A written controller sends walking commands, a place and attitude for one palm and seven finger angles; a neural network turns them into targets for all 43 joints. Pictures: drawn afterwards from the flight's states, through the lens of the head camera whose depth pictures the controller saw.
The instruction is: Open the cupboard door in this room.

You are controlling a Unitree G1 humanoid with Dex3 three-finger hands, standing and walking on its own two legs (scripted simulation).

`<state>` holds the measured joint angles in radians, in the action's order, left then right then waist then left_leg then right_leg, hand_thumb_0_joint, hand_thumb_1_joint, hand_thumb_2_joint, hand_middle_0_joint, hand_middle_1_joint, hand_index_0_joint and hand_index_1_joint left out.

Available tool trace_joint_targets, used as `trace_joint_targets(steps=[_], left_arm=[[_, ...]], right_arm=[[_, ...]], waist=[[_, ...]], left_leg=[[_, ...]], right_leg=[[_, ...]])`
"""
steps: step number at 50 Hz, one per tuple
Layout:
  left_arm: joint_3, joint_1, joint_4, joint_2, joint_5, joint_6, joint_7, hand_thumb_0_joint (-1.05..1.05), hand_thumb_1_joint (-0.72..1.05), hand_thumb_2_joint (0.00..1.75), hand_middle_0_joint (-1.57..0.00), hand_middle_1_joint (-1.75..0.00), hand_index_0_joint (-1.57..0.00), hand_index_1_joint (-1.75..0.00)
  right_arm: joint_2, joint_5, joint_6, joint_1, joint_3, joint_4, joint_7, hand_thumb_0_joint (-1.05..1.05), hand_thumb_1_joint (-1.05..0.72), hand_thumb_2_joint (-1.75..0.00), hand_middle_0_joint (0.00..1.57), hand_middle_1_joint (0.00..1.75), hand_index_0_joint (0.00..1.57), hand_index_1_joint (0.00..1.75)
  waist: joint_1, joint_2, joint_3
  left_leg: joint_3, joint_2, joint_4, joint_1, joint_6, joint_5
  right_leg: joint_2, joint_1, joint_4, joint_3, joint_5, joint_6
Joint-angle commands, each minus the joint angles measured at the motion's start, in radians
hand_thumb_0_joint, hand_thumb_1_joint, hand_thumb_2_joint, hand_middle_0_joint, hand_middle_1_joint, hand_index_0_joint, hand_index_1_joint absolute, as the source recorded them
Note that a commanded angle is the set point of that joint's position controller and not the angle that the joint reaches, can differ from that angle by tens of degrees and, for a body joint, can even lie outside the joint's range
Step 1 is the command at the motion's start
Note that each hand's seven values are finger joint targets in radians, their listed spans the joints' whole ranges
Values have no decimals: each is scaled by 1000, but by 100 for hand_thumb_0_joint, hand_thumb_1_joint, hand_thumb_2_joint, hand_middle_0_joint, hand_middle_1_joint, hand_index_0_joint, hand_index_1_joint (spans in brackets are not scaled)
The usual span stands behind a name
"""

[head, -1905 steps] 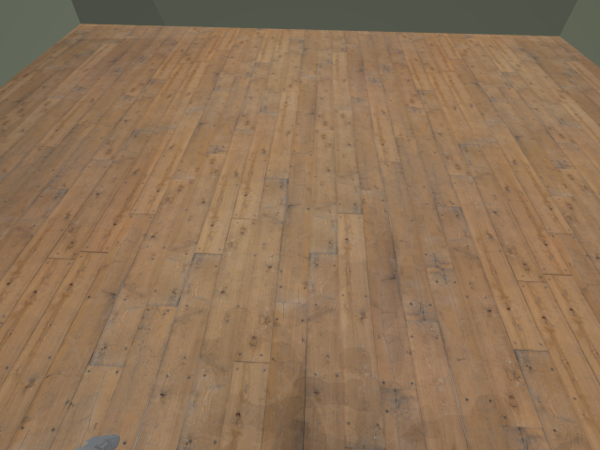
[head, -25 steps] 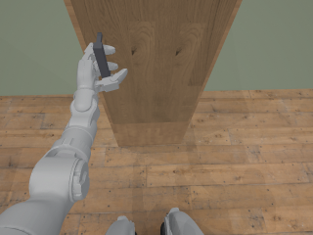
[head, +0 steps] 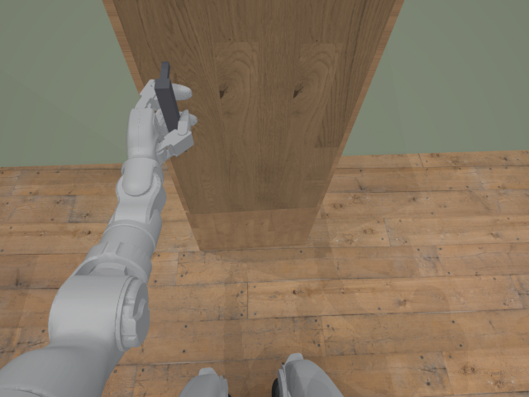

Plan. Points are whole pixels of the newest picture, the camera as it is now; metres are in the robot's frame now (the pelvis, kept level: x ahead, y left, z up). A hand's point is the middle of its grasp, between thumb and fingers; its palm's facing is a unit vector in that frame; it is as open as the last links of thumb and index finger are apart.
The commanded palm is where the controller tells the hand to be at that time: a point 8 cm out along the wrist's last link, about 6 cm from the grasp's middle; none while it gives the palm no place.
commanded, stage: pull the door open along its arc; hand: left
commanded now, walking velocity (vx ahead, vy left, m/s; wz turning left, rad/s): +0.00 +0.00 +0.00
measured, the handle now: (173, 110) +0.55 +0.10 +0.07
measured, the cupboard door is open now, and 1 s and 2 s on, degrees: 1 48 41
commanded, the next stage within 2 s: open thumb and fingers to let go in 0.98 s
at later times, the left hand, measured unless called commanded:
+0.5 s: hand (227, 205) +0.36 +0.02 +0.08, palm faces +0.24 -0.97 +0.07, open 5.9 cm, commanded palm +0.30 +0.07 +0.07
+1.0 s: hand (291, 270) +0.27 -0.05 +0.09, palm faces +0.01 -1.00 -0.06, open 6.3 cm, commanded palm +0.22 +0.00 +0.07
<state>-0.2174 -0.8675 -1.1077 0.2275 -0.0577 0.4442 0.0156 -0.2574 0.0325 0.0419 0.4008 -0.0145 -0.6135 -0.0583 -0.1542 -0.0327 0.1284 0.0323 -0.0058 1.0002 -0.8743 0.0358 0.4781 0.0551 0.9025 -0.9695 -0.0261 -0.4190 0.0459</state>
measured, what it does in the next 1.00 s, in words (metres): shifts its weight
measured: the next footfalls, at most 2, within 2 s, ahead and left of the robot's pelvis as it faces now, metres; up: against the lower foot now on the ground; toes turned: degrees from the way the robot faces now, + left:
none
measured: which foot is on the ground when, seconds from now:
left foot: down 0.00-1.00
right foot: down 0.00-1.00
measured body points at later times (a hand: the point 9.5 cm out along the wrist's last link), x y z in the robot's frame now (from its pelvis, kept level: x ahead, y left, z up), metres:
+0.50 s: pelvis +0.01 -0.01 +0.01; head +0.07 -0.02 +0.46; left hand +0.35 +0.08 +0.08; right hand +0.16 -0.24 -0.09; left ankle -0.01 +0.10 -0.67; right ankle +0.02 -0.09 -0.67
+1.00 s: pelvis +0.03 -0.07 +0.03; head +0.04 -0.10 +0.48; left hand +0.26 +0.01 +0.09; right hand +0.21 -0.27 -0.06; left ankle +0.00 +0.10 -0.67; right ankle +0.02 -0.09 -0.67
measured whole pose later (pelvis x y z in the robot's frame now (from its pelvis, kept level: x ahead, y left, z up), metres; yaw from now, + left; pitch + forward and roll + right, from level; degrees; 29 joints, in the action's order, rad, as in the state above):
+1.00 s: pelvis +0.03 -0.07 +0.03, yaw +1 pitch +8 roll +3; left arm 0.39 0.31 0.08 0.00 0.02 0.08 0.38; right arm -0.17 0.02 0.03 0.20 -0.04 -0.48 -0.10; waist -0.08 -0.04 0.13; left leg -0.06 -0.01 0.82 -0.49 -0.02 0.42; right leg 0.09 0.53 -0.82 -0.05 -0.43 0.14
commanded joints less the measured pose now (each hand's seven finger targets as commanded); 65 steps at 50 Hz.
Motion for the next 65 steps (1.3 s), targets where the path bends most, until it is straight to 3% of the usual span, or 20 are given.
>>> trace_joint_targets(steps=[1, 7, 12, 13, 15, 17, 20, 21, 25, 27, 30, 36, 41, 45, 50, 54, 55, 60, 63, 65], left_arm=[[-4, -242, 288, 116, -20, 65, -20, 0, 90, 90, -40, -135, -40, -135], [35, 67, 507, 59, -40, 32, -18, 0, 90, 90, -40, -135, -40, -135], [99, 285, 696, -1, -48, 0, -2, 0, 90, 90, -40, -135, -40, -135], [64, 306, 740, -37, -77, -6, 60, 0, 90, 90, -40, -135, -40, -135], [98, 349, 809, -114, -65, -18, 188, 0, 90, 90, -40, -135, -40, -135], [161, 440, 853, -200, -25, -26, 302, 0, 90, 90, -40, -135, -40, -135], [260, 452, 911, -296, 61, -47, 454, 0, 90, 90, -40, -135, -40, -135], [276, 486, 932, -318, 81, -58, 499, 0, 90, 90, -40, -135, -40, -135], [397, 491, 942, -455, 186, -127, 623, 0, 90, 90, -40, -135, -40, -135], [466, 546, 980, -514, 179, -165, 622, 0, 90, 90, -40, -135, -40, -135], [508, 693, 1049, -543, 134, -209, 594, 0, 90, 90, -40, -135, -40, -135], [579, 962, 1218, -579, 109, -266, 551, 0, 90, 90, -40, -135, -40, -135], [641, 1233, 1386, -561, 105, -304, 479, 0, 90, 90, -40, -135, -40, -135], [671, 1346, 1483, -532, 102, -318, 427, 0, 90, 90, -40, -135, -40, -135], [583, 1196, 1440, -431, 114, -273, 433, 0, 90, 90, -40, -135, -40, -135], [488, 987, 1305, -381, 116, -219, 476, 0, 90, 90, -40, -135, -40, -135], [474, 966, 1317, -383, 113, -201, 487, 0, 83, 87, -40, -134, -40, -134], [478, 1025, 1280, -452, 96, -165, 516, 0, 48, 72, -37, -130, -37, -130], [519, 1012, 1317, -483, 108, -155, 518, 0, 27, 63, -35, -128, -35, -128], [541, 1023, 1322, -476, 124, -153, 500, 0, 13, 57, -35, -127, -35, -127]], right_arm=[[-146, -10, -16, 115, 63, 95, 6, 0, -90, -90, 20, 30, 20, 30], [-130, -26, -15, 69, 68, 153, -1, 0, -90, -90, 20, 30, 20, 30], [-114, -35, -19, 14, 68, 190, 1, 0, -90, -90, 20, 30, 20, 30], [-97, -33, -23, -12, 65, 197, 2, 0, -90, -90, 20, 30, 20, 30], [-80, -22, -37, -52, 59, 201, -1, 0, -90, -90, 20, 30, 20, 30], [-67, -5, -46, -77, 59, 198, -13, 0, -90, -90, 20, 30, 20, 30], [-54, 18, -54, -111, 64, 192, -19, 0, -90, -90, 20, 30, 20, 30], [-47, 21, -53, -132, 64, 195, -22, 0, -90, -90, 20, 30, 20, 30], [-15, 43, -61, -203, 56, 184, -15, 0, -90, -90, 20, 30, 20, 30], [-5, 33, -63, -238, 48, 188, -17, 0, -90, -90, 20, 30, 20, 30], [3, 20, -59, -277, 38, 209, -12, 0, -90, -90, 20, 30, 20, 30], [30, 3, -61, -327, 14, 227, -23, 0, -90, -90, 20, 30, 20, 30], [42, -13, -56, -321, 6, 263, -39, 0, -90, -90, 20, 30, 20, 30], [41, -25, -54, -310, 2, 293, -43, 0, -90, -90, 20, 30, 20, 30], [19, -16, -61, -316, 9, 293, -21, 0, -90, -90, 20, 30, 20, 30], [9, 0, -88, -319, 14, 257, 6, 0, -90, -90, 20, 30, 20, 30], [10, 3, -97, -325, 23, 251, 11, 0, -90, -90, 20, 30, 20, 30], [9, 4, -130, -323, 41, 224, 15, 0, -90, -90, 20, 30, 20, 30], [6, 8, -140, -313, 44, 214, 15, 0, -90, -90, 20, 30, 20, 30], [-3, 8, -141, -294, 47, 217, 16, 0, -90, -90, 20, 30, 20, 30]], waist=[[39, 8, 491], [95, 42, 446], [112, 81, 372], [137, 85, 359], [146, 50, 324], [148, 86, 311], [131, 110, 310], [145, 92, 319], [131, 108, 309], [136, 61, 316], [147, 128, 319], [154, 109, 241], [159, 96, 225], [150, 101, 190], [138, 84, 113], [122, 182, 91], [137, 210, 118], [159, 212, 217], [140, 139, 234], [126, 160, 234]], left_leg=[[-31, -16, -104, 243, -9, -418], [-8, -17, -147, 258, -5, -454], [2, -18, -174, 264, -2, -420], [5, -17, -181, 261, -11, -407], [2, -16, -183, 278, -21, -387], [-5, -11, -180, 286, -25, -386], [-13, -8, -161, 286, -27, -381], [-13, -8, -162, 289, -30, -372], [-25, -6, -145, 298, -31, -352], [-25, -9, -152, 328, -33, -355], [-31, -17, -167, 335, -34, -338], [-37, -23, -184, 356, -44, -317], [-36, -31, -193, 359, -51, -305], [-46, -40, -192, 347, -53, -274], [-69, -57, -156, 289, -49, -164], [-96, -64, -111, 186, -46, -84], [-102, -66, -104, 179, -47, -79], [-103, -69, -83, 156, -50, -105], [-98, -62, -80, 185, -46, -145], [-103, -54, -80, 190, -40, -172]], right_leg=[[-9, -371, 106, 30, 479, -14], [-13, -459, 133, 32, 548, -15], [-23, -498, 161, 37, 553, -21], [-23, -495, 169, 26, 523, -22], [-25, -464, 174, 14, 458, -20], [-29, -449, 169, 5, 442, -21], [-35, -432, 162, 7, 436, -22], [-38, -438, 161, 12, 422, -20], [-43, -411, 168, 2, 380, -10], [-47, -427, 174, -3, 392, -5], [-63, -511, 211, 16, 469, -20], [-89, -566, 259, 36, 550, -35], [-113, -643, 291, 77, 663, -48], [-133, -677, 316, 126, 726, -60], [-149, -589, 361, 214, 494, -64], [-174, -535, 368, 274, 384, -114], [-174, -551, 367, 280, 372, -98], [-180, -602, 335, 278, 475, -118], [-176, -573, 303, 256, 532, -130], [-172, -565, 282, 238, 581, -134]])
